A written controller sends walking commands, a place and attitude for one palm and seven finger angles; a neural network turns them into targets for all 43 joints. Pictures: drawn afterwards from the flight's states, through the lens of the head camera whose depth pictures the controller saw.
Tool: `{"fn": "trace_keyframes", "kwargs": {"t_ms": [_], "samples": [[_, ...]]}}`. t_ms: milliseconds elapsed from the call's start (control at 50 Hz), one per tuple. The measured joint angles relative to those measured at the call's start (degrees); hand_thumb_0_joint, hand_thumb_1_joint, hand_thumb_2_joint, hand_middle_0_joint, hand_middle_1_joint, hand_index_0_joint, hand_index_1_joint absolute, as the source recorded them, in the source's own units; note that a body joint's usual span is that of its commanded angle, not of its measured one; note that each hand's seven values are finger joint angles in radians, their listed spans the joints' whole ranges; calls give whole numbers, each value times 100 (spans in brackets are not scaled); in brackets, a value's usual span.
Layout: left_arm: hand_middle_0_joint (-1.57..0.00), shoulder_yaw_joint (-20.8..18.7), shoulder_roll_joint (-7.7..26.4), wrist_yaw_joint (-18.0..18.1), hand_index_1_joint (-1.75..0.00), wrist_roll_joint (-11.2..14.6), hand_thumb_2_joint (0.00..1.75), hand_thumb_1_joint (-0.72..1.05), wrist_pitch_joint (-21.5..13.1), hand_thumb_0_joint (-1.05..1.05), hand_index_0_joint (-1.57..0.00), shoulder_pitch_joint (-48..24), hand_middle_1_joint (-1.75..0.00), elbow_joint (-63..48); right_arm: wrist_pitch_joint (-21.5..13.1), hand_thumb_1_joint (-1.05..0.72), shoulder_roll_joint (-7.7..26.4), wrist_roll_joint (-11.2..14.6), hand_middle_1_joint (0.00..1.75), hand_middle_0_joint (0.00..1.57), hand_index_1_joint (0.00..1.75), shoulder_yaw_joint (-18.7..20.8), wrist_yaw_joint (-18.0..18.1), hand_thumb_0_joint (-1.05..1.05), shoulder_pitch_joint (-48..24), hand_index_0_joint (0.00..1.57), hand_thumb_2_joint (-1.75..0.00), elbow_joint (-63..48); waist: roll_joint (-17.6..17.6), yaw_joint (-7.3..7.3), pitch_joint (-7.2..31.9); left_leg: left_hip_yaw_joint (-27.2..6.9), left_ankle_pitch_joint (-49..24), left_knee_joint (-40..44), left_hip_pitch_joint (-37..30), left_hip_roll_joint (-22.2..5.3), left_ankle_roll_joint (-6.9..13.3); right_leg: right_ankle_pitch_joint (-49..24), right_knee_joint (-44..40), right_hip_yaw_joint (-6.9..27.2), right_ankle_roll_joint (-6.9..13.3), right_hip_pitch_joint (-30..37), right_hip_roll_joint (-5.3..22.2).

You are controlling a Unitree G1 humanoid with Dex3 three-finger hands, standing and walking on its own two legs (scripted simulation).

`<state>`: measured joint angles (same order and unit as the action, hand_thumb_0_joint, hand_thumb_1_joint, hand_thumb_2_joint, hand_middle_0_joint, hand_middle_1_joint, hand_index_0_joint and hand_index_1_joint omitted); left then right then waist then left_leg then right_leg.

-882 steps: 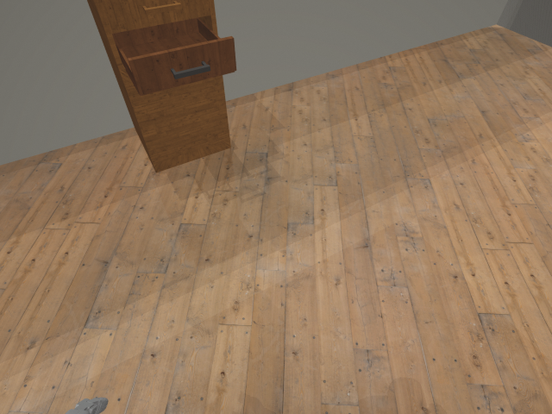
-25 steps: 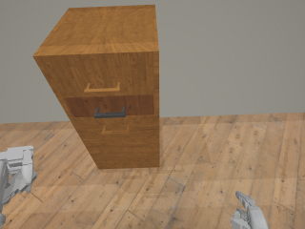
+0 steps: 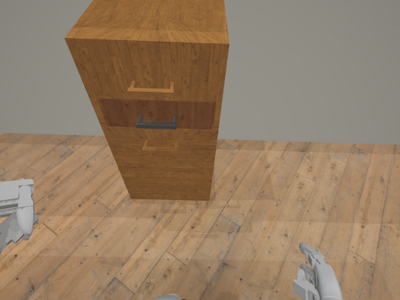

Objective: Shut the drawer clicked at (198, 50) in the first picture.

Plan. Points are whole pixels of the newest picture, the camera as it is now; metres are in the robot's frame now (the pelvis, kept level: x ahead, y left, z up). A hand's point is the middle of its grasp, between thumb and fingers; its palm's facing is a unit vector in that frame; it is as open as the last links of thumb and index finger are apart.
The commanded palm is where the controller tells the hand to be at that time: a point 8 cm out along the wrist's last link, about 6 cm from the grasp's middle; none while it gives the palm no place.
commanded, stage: step back with the hand held close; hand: left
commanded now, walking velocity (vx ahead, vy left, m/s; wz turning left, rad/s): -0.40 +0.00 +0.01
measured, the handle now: (157, 121) +0.67 +0.19 -0.12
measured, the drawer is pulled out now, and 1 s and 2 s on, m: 0.00 0.00 0.00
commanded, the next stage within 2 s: stop stepping back and stand still in 0.68 s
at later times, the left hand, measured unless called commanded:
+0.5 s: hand out of the picture +0.15 +0.27 +0.18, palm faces +0.34 -0.82 -0.45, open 3.3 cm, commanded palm +0.08 +0.30 +0.19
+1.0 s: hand out of the picture +0.04 +0.24 +0.17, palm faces +0.38 -0.84 -0.39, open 3.3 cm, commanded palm -0.02 +0.28 +0.19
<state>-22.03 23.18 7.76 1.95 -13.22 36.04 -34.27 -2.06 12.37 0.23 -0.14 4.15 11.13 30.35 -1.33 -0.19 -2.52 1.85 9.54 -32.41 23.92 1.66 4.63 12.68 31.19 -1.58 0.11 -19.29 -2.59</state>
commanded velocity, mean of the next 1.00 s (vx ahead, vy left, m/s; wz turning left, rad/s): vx -0.24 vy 0.01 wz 0.00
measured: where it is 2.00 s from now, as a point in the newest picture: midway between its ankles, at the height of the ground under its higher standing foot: outside the picture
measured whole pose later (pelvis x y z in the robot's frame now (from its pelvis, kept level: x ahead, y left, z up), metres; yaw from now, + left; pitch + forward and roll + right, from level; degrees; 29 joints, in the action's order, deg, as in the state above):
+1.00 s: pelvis -0.16 +0.01 +0.00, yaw -2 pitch +0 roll +0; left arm -20.3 21.2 8.5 2.7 -11.4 33.2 -29.8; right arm -2.9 13.9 1.0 1.2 5.1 16.8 38.6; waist 0.7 0.4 3.5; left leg 1.0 13.1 -32.1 19.4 0.0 0.7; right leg 23.4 31.1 -3.1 0.8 -7.8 -0.3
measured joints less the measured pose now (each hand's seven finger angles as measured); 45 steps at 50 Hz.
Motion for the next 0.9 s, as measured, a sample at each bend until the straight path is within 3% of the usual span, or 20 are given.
{"fn": "trace_keyframes", "kwargs": {"t_ms": [160,220,280,340,420,460,560,660,720,760,820,860,900], "samples": [[-141,-143,3,-38,-160,-60,90,89,-104,2,-141,-123,-160,-136,-44,-90,17,-36,30,21,30,53,-42,2,-23,20,-90,83,7,15,-49,-48,250,-475,342,-22,-32,85,377,124,93,-263,-122],[-141,-19,-39,6,-160,-13,90,89,-168,1,-141,-178,-160,-159,22,-90,29,-39,30,21,30,135,-107,2,-31,20,-90,210,41,69,-5,-164,809,-809,505,29,-254,3,289,81,107,-288,-100],[-141,81,-22,65,-160,7,90,89,-223,1,-141,-204,-160,-185,125,-90,23,-19,30,21,30,186,-116,2,8,20,-90,328,151,152,69,-270,965,-869,319,13,-344,-77,191,42,65,-298,-43],[-141,-4,118,80,-160,-11,90,89,-253,1,-141,-217,-160,-202,145,-90,8,-7,30,21,30,186,-52,2,-1,20,-90,367,283,208,30,-224,136,-422,228,31,-117,-71,243,63,-33,-390,14],[-141,-233,310,31,-160,-64,90,89,-192,1,-141,-137,-160,-205,-89,-90,-122,-119,30,20,30,175,-43,2,63,20,-90,352,205,196,105,-295,-61,-42,285,-84,18,860,2022,365,-71,-582,-326],[-141,-299,337,57,-160,-8,90,89,-206,2,-141,-52,-160,-337,-234,-90,-205,-157,30,20,30,136,-100,2,93,20,-90,394,206,124,221,-297,-271,271,307,-176,-5,1222,2390,347,-71,-421,-339],[-141,-131,237,19,-160,90,90,89,-292,2,-141,-18,-160,-591,-541,-90,-362,-215,30,21,30,-14,-215,2,-62,20,-90,548,293,-43,382,-138,-842,1084,299,-357,-42,1720,1849,308,-96,230,-157],[-141,-25,369,-111,-160,190,90,89,-206,2,-141,-184,-160,-585,-562,-90,-467,-283,30,21,30,-104,-265,1,-357,20,-90,495,291,34,321,-61,-1460,1733,312,-410,-111,1885,1042,174,1,589,-179],[-141,-215,593,-166,-160,314,90,89,-164,2,-141,-41,-160,-622,-453,-90,-487,-329,30,21,30,-124,-292,1,-427,20,-90,349,294,110,323,-3,-1759,1911,411,-352,-175,1569,-6,-28,113,888,-189],[-140,-406,754,-193,-160,392,90,89,-213,2,-141,118,-160,-672,-345,-90,-446,-300,30,21,30,-137,-305,1,-467,20,-90,252,367,70,276,144,-1654,1562,638,-279,-266,931,-813,-84,198,1102,-77],[-141,-238,646,-247,-160,387,90,89,-251,2,-141,250,-160,-588,-138,-90,-270,-173,30,21,30,-70,-270,1,-305,20,-90,508,152,12,299,-170,112,-310,1094,-199,-525,741,-581,-121,231,1092,-113],[-141,-194,459,-205,-160,304,90,89,-177,1,-141,427,-160,-485,22,-90,-221,-87,30,21,30,-34,-211,1,-26,20,-90,643,264,-56,501,-158,576,-1329,1061,-78,-557,841,-467,1,208,1108,19],[-141,-127,222,-113,-160,219,90,89,-55,1,-141,418,-160,-259,94,-90,-134,-15,30,21,30,-19,-105,1,241,20,-90,686,312,-69,643,-48,664,-1236,618,-107,-517,888,-403,64,173,1150,113]]}}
